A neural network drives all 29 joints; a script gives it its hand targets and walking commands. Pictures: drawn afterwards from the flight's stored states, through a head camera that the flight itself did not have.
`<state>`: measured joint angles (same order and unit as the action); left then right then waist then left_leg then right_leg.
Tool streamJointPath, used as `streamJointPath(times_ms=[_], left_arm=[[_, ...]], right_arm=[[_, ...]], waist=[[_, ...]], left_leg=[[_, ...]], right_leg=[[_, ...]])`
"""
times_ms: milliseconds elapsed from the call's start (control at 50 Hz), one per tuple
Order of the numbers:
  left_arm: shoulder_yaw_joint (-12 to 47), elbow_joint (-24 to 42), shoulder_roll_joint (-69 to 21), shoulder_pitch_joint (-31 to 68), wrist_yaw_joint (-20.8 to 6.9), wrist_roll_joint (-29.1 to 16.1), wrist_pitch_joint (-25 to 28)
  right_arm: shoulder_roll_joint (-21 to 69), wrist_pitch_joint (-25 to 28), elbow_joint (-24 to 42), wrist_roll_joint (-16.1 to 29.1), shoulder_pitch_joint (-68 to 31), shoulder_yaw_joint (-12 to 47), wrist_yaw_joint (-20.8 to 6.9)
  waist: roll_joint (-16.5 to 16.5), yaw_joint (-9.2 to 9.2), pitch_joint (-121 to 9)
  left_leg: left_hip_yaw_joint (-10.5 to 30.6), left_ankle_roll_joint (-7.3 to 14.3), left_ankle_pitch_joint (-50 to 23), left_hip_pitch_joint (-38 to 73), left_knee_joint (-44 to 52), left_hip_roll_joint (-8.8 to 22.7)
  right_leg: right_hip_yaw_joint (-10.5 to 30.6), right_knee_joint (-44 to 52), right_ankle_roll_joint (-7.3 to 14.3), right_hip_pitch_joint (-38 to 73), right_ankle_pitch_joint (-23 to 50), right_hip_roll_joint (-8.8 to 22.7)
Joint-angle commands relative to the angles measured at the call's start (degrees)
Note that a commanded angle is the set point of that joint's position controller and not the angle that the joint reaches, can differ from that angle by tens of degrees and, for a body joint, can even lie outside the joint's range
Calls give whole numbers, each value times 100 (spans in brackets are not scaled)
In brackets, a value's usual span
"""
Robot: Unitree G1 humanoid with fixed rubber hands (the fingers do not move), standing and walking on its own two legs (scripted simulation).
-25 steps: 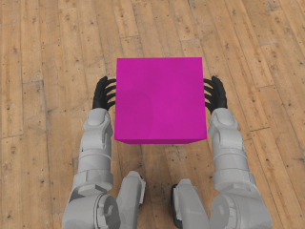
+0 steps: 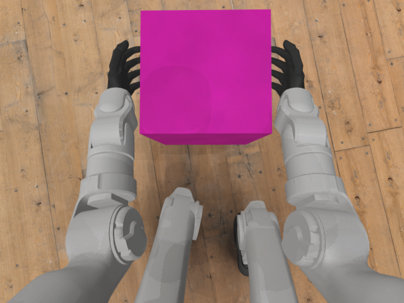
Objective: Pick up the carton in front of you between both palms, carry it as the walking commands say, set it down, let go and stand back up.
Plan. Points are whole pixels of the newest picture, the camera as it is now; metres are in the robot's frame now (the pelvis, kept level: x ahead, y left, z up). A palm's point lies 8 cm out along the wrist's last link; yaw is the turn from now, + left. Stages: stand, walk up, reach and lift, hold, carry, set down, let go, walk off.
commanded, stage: set down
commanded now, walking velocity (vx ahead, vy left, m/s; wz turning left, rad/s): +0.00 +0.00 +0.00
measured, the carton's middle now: (205, 93) +0.50 +0.08 -0.18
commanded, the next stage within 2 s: none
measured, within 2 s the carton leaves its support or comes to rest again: rests again in 1.74 s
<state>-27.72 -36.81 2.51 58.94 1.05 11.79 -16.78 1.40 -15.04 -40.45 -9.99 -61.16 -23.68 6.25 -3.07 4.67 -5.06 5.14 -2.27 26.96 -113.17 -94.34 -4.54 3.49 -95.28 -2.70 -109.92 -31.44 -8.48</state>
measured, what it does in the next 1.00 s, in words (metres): lowers itself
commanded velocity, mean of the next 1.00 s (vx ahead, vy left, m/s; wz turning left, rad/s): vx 0.00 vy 0.00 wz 0.00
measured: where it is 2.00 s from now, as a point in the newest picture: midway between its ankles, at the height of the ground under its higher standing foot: (210, 246)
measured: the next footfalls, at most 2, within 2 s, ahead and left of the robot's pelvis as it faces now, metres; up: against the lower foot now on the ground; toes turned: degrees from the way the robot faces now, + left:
none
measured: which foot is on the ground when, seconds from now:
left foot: down 0.00-1.00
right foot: down 0.00-1.00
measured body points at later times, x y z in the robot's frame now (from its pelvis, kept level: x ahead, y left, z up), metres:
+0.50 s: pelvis -0.02 +0.01 -0.10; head +0.35 +0.06 +0.15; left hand +0.51 +0.26 -0.27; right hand +0.56 -0.04 -0.26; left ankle +0.10 +0.12 -0.49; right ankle +0.08 -0.12 -0.49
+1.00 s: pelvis -0.01 +0.00 -0.13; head +0.36 +0.04 +0.11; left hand +0.51 +0.25 -0.31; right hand +0.56 -0.05 -0.32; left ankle +0.10 +0.12 -0.49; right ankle +0.08 -0.12 -0.49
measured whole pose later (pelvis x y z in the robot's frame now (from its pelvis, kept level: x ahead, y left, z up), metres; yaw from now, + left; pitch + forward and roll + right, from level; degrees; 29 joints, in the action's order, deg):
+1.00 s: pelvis -0.01 +0.00 -0.13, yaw -1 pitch +38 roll +0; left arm -24.1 -51.1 15.4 79.9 -0.5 4.7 -15.4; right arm -11.0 -13.2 -58.1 1.3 -86.1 -10.8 10.8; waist -3.9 7.9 20.4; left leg 2.2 -2.2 33.3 -127.5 -122.4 -2.4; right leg 2.7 -124.1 -3.9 -125.4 -37.3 -12.0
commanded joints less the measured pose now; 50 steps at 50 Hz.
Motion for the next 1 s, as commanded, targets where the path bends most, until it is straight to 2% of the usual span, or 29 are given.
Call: streamJointPath(times_ms=[0,220,480,500,540,600,680,780,920,980], left_arm=[[2907,-157,-4939,3604,-1304,-694,24],[2667,-397,-4445,4551,-1365,-763,-17],[2902,-474,-3810,5492,-1403,-1258,101],[2914,-447,-3762,5582,-1415,-1310,117],[2894,-363,-3673,5712,-1462,-1434,158],[2916,-310,-3561,5746,-1492,-1583,208],[2849,-460,-3635,5517,-1528,-1621,203],[2617,-811,-3619,5266,-1643,-1472,199],[2383,-857,-3217,5538,-1710,-1385,297],[2336,-892,-3035,5649,-1700,-1351,334]], right_arm=[[5090,108,-84,588,-3827,2741,-1046],[4560,74,-415,691,-4782,2397,-997],[3986,197,-462,1280,-5761,2780,-955],[3945,211,-461,1333,-5836,2818,-955],[3932,233,-466,1404,-5935,2904,-956],[4033,306,-360,1599,-6039,3163,-921],[4159,366,-355,1708,-5941,3323,-897],[4176,368,-666,1624,-5689,3151,-939],[3984,409,-830,1632,-5876,2990,-914],[3818,435,-870,1675,-5978,2959,-914]], waist=[[115,327,-6112],[209,394,-5719],[205,569,-5614],[184,611,-5574],[-65,702,-5359],[-294,805,-5423],[-392,877,-5454],[-500,895,-4706],[-678,1009,-4165],[-609,1046,-3915]], left_leg=[[-861,-91,-2036,4018,432,-363],[-904,-99,-1803,3509,-333,-280],[-920,-90,-2258,3480,-1322,-131],[-929,-87,-2249,3337,-1392,-127],[-920,-60,-2317,2869,-1494,-128],[-863,0,-2790,3005,-1681,-132],[-805,70,-3197,3210,-1855,-119],[-828,124,-2777,2503,-1930,-92],[-883,173,-2118,1687,-1993,-23],[-888,195,-1970,1625,-2015,-6]], right_leg=[[-713,560,-10,2269,1366,-433],[-857,-330,43,1419,967,-413],[-945,-1437,89,1165,1136,-354],[-922,-1520,104,1200,1153,-343],[-878,-1687,120,1379,1363,-330],[-896,-1876,96,1438,1715,-339],[-871,-1977,85,1287,1850,-360],[-784,-1995,99,1075,1743,-362],[-637,-2037,148,1227,1616,-334],[-594,-2047,167,1154,1486,-319]])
